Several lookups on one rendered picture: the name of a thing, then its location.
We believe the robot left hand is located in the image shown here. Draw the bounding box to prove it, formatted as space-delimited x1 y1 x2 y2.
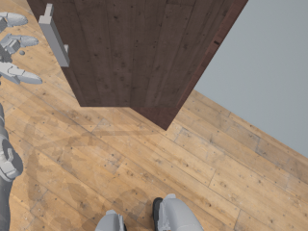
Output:
0 12 43 85

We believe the left robot shin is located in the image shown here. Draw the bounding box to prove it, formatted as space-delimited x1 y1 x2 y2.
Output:
106 210 116 216

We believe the robot right foot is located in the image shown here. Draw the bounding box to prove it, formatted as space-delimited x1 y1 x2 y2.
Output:
152 197 166 231

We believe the cupboard door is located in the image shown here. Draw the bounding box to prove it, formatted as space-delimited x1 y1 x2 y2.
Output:
26 0 234 108

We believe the left robot upper arm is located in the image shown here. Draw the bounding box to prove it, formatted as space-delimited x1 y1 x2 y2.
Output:
0 138 24 231

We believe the handle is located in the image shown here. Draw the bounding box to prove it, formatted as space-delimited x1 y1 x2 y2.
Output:
38 3 70 67

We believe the left robot forearm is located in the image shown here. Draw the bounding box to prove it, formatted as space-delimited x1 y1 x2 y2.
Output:
0 81 10 141

